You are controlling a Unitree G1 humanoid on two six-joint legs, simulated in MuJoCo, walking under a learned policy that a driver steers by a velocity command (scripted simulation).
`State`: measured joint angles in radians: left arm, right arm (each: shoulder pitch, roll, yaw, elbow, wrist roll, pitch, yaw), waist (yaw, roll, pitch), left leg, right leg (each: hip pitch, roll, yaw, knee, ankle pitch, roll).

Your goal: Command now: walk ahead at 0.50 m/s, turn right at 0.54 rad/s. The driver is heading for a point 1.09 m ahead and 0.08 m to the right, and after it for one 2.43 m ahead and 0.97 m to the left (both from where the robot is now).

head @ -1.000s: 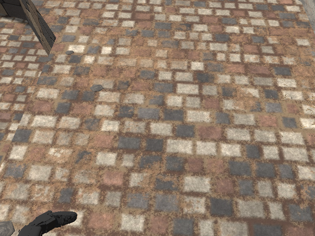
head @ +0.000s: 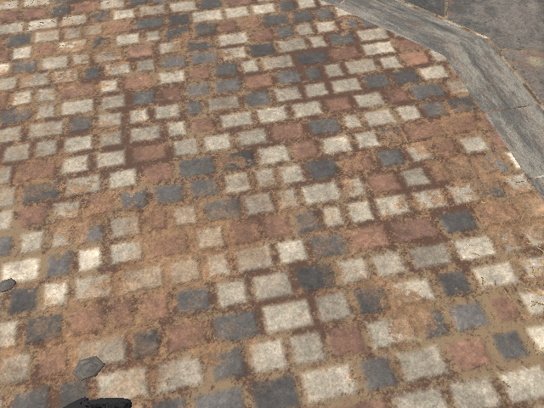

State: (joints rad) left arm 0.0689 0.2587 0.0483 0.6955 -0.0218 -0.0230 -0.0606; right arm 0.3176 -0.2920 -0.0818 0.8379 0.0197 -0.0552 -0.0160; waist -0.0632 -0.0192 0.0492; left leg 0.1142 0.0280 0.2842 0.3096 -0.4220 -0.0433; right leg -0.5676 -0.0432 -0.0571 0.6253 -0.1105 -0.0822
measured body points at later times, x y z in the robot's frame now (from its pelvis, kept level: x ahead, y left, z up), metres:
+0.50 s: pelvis +0.29 -0.02 +0.01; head +0.32 -0.04 +0.46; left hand +0.39 +0.26 -0.10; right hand +0.47 -0.30 -0.07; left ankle +0.48 +0.07 -0.71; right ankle +0.14 -0.09 -0.72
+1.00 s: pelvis +0.56 -0.08 +0.01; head +0.60 -0.09 +0.46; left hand +0.85 +0.07 -0.06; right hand +0.48 -0.35 -0.11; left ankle +0.48 +0.06 -0.72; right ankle +0.69 -0.25 -0.70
